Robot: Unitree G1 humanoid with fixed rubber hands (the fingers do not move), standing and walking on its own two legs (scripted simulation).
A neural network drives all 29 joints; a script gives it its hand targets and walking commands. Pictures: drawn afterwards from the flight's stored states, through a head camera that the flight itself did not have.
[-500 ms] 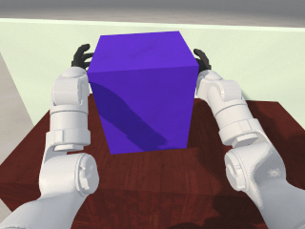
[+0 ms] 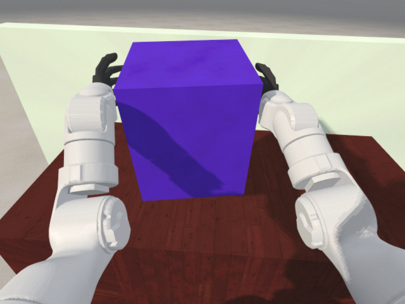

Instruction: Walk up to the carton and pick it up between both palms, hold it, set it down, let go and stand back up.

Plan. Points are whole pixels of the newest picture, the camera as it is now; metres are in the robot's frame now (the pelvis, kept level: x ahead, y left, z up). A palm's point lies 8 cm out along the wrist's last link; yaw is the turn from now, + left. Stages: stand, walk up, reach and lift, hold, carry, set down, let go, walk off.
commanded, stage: hold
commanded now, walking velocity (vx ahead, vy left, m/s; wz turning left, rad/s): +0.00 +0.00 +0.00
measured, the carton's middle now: (189, 120) +0.39 +0.01 +0.23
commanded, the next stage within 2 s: none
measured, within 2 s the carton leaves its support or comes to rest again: neither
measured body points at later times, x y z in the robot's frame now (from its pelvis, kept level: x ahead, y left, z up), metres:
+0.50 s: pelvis +0.01 +0.00 +0.00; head -0.08 +0.01 +0.44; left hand +0.40 +0.15 +0.29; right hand +0.39 -0.15 +0.27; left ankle +0.01 +0.12 -0.75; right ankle +0.01 -0.12 -0.75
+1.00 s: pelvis +0.00 +0.00 +0.00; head -0.10 +0.02 +0.44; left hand +0.39 +0.16 +0.30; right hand +0.38 -0.15 +0.29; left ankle +0.01 +0.12 -0.75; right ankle +0.01 -0.12 -0.75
